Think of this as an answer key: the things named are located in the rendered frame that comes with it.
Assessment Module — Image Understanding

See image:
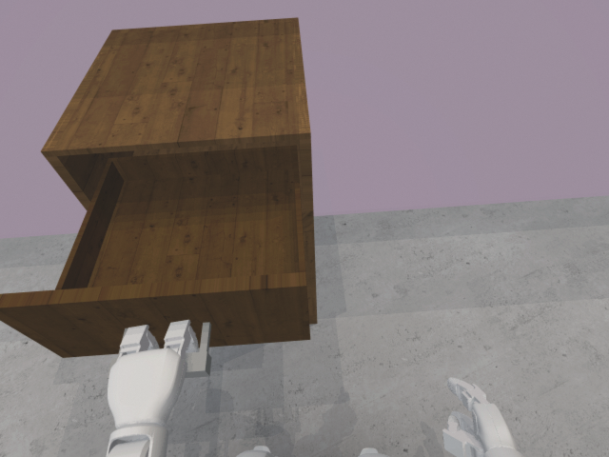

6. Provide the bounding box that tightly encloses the robot right hand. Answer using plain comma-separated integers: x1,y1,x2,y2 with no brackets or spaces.
442,377,518,457

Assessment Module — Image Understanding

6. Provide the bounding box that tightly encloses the cabinet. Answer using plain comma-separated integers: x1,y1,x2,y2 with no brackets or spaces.
41,17,317,324

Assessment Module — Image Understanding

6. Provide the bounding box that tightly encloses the drawer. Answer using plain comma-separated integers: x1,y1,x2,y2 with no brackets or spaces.
0,145,310,358

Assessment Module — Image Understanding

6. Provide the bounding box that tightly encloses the handle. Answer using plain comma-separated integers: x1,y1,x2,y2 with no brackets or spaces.
107,322,211,378

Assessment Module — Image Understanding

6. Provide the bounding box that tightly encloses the robot left forearm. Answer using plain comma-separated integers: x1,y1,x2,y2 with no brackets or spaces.
106,423,168,457

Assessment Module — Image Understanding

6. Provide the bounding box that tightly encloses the robot left hand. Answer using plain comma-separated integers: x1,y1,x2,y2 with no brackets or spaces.
108,320,199,429

